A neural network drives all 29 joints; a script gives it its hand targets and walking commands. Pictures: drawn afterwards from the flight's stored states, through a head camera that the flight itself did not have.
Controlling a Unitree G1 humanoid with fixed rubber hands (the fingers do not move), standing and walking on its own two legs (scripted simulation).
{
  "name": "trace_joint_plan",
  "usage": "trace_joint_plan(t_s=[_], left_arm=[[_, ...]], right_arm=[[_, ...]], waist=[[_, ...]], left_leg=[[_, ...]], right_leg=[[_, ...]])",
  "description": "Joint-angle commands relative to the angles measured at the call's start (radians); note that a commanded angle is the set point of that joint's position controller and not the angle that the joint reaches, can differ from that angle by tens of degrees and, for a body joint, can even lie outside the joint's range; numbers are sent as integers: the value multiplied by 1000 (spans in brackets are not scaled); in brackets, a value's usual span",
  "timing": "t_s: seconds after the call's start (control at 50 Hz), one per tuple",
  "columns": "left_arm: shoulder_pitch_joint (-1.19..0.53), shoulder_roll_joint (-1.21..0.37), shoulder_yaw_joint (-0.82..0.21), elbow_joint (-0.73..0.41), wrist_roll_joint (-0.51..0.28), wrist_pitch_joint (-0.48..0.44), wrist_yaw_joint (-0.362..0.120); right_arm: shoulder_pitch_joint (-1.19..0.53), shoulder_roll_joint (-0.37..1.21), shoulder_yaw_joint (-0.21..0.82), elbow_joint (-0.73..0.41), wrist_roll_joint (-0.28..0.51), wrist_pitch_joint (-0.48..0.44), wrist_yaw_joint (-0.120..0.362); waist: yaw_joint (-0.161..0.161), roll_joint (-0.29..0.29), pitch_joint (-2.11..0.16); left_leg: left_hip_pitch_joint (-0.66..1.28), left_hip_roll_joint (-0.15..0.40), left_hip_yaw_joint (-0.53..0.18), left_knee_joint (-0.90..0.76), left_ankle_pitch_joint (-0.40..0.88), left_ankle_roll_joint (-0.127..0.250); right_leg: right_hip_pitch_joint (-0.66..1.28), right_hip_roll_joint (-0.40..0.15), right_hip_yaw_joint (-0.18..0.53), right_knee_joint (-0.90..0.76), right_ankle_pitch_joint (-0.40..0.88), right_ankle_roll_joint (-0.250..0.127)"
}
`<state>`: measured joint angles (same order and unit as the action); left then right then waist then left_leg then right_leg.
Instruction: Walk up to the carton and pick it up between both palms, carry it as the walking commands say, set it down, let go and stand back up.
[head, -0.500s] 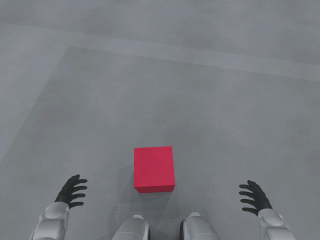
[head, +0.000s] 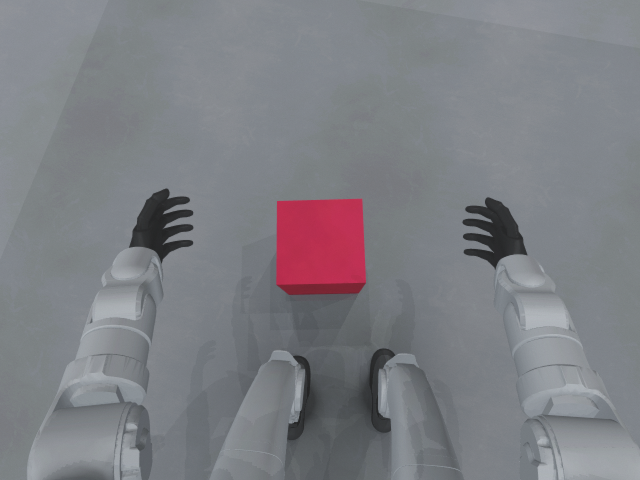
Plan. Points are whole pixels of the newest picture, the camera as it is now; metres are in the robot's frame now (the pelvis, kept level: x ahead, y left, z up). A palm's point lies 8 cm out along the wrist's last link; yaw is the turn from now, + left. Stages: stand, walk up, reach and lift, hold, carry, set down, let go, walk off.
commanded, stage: reach and lift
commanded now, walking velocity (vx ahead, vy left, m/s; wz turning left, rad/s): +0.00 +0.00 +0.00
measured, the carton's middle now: (321, 251) +0.47 +0.06 -0.56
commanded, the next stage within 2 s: none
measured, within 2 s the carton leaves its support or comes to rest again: neither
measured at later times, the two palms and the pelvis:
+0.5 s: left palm (196, 192) +0.46 +0.23 -0.15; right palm (449, 190) +0.49 -0.15 -0.16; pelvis +0.03 +0.00 -0.03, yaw +1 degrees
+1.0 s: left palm (227, 227) +0.45 +0.22 -0.29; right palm (433, 225) +0.48 -0.16 -0.30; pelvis -0.03 -0.01 -0.16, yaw +2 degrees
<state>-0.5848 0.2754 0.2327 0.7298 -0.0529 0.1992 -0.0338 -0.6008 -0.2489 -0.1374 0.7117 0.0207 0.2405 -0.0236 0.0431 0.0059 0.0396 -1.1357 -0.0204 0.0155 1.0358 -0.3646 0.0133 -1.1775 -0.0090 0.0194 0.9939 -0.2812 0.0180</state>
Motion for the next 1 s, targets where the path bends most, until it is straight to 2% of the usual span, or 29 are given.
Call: trace_joint_plan(t_s=[0.0, 0.02, 0.08, 0.14, 0.2, 0.3, 0.38, 0.42, 0.46, 0.5, 0.54, 0.58, 0.62, 0.68, 0.78, 0.82, 0.9, 0.98], left_arm=[[-350, 134, 46, -74, -11, -34, 2], [-379, 126, 45, -66, -12, -40, 2], [-451, 127, 68, -38, 4, -70, 6], [-515, 111, 82, -39, 11, -106, 11], [-547, 117, 110, -29, 33, -139, 17], [-485, 93, 140, -17, 57, -179, 16], [-410, 55, 148, -49, 66, -206, 5], [-372, 27, 142, -43, 62, -214, 0], [-380, 11, 131, -36, 62, -219, -1], [-419, -7, 117, -34, 72, -219, 0], [-471, -18, 104, -34, 86, -216, 4], [-501, -46, 82, -36, 88, -217, 13], [-521, -54, 78, -32, 92, -216, 27], [-573, -16, 77, -34, 98, -202, 50], [-656, 77, 94, -31, 94, -175, 78], [-703, 105, 87, -38, 68, -163, 85], [-756, 147, 57, -4, -7, -143, 80], [-782, 173, 27, 41, -69, -133, 66]], right_arm=[[-396, -84, -31, -85, -8, -33, -24], [-411, -86, -44, -69, -15, -37, -29], [-472, -77, -74, -35, -34, -61, -46], [-532, -61, -104, -27, -51, -96, -59], [-569, -49, -124, -13, -62, -130, -66], [-514, 19, -106, -5, -52, -169, -62], [-444, 49, -112, -26, -70, -197, -55], [-412, 66, -120, -39, -80, -208, -48], [-414, 70, -133, -43, -93, -217, -42], [-439, 52, -152, -33, -95, -225, -40], [-473, 44, -170, -19, -93, -232, -42], [-480, 35, -195, 3, -94, -241, -44], [-488, 32, -208, 32, -87, -245, -41], [-523, 6, -198, 47, -67, -238, -49], [-630, -35, -171, 16, -27, -208, -74], [-686, -50, -144, -1, -2, -190, -86], [-753, -42, -69, 6, 46, -154, -109], [-798, -41, -26, 7, 76, -134, -131]], waist=[[31, -48, -739], [20, -55, -764], [20, -57, -857], [16, -51, -948], [33, -38, -1018], [65, -40, -1138], [50, -48, -1201], [31, -70, -1196], [11, -87, -1155], [-2, -51, -1120], [-6, -10, -1074], [-26, 13, -1045], [-26, 35, -1058], [-9, 63, -1133], [30, 46, -1175], [39, 20, -1193], [39, -57, -1169], [36, -93, -1153]], left_leg=[[83, -13, 36, -142, 25, -50], [81, -16, 37, -137, 30, -50], [62, -28, 45, -111, 69, -51], [47, -40, 48, -82, 160, -56], [22, -53, 46, -53, 261, -60], [-10, -63, 39, -31, 468, -61], [-36, -43, 7, -21, 657, -63], [-99, -34, -5, -28, 678, -59], [-143, -25, -20, -27, 663, -57], [-85, -23, -36, 0, 648, -66], [-94, -22, -38, 24, 565, -73], [-105, -20, -47, 50, 533, -81], [-83, -20, -59, 107, 589, -85], [-92, -32, -39, 172, 494, -95], [-230, -51, 17, 277, 249, -87], [-283, -56, 37, 322, 159, -81], [-429, -61, 63, 397, 21, -58], [-503, -55, 65, 472, -26, -44]], right_leg=[[463, 44, -27, -21, -5, 21], [459, 48, -27, -18, -1, 19], [438, 59, -25, 0, 31, 17], [419, 69, -19, 25, 123, 10], [393, 76, -10, 60, 240, 8], [463, 70, 17, 86, 509, 2], [456, 57, 36, 97, 682, -5], [447, 44, 45, 103, 712, -10], [368, 40, 35, 106, 665, -6], [200, 58, 6, 101, 536, 1], [78, 63, -9, 111, 423, -5], [-13, 69, -25, 136, 381, -11], [-94, 78, -26, 186, 390, -12], [-116, 88, -41, 259, 318, -7], [-124, 96, -58, 375, 159, 10], [-125, 96, -63, 415, 83, 14], [-97, 90, -61, 486, -19, 23], [-100, 83, -55, 549, -41, 26]])
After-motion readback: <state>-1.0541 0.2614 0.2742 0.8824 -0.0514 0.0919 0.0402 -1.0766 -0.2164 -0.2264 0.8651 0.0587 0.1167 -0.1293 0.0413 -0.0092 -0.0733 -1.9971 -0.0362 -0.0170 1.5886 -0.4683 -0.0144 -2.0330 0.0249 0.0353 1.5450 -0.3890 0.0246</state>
